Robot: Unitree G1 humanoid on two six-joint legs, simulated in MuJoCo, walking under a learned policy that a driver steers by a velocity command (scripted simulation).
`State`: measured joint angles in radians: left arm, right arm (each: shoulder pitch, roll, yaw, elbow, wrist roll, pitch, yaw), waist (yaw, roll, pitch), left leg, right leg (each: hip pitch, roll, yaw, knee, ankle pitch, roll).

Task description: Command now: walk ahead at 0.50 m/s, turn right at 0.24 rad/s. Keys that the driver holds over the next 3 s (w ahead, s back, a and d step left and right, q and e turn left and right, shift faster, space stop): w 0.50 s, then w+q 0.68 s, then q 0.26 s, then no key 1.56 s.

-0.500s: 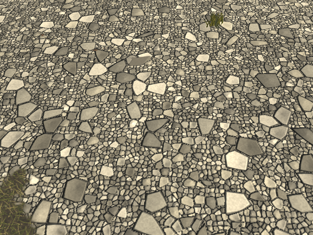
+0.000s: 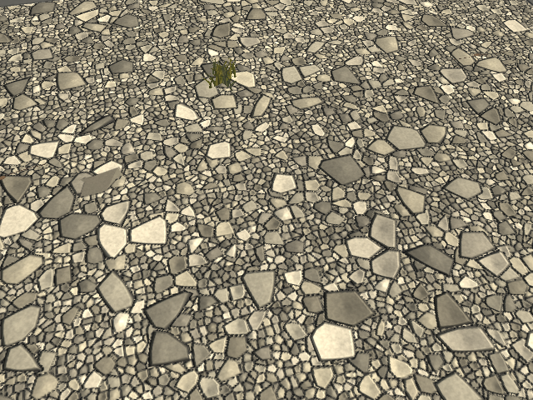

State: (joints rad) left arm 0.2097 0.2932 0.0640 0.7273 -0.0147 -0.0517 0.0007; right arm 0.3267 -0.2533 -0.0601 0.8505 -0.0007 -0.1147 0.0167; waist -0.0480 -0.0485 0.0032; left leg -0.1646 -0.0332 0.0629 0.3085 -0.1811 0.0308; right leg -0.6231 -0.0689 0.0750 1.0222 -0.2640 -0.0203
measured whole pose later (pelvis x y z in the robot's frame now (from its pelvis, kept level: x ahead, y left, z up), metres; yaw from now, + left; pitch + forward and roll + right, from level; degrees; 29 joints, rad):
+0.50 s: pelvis +0.26 -0.07 +0.00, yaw -2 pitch +2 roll -1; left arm 0.34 0.26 0.06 0.80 0.00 -0.09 -0.03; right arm 0.18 -0.30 -0.05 0.81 0.01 -0.07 0.00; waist 0.04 0.05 0.00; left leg -0.65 0.12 -0.03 1.00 -0.19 0.00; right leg -0.17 0.06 -0.05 0.30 -0.17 -0.07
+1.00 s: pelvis +0.54 +0.00 -0.01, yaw +12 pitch +2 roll +0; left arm 0.19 0.29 0.05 0.74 0.01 -0.11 0.00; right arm 0.27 -0.28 -0.06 0.73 0.00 -0.06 0.03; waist -0.02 -0.02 0.03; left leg -0.29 -0.11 -0.03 0.41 -0.15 0.09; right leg -0.57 -0.08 0.06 1.09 -0.33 0.01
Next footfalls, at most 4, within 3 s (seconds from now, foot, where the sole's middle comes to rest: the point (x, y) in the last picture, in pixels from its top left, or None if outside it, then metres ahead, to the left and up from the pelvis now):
0.26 right None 0.29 -0.15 -0.78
0.80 left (229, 357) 0.60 0.08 -0.78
1.28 right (275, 256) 0.91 -0.06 -0.78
1.70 left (195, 292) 0.79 0.17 -0.78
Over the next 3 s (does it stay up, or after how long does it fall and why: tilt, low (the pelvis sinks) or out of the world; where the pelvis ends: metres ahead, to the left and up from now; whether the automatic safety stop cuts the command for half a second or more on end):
stays up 0.82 0.04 -0.01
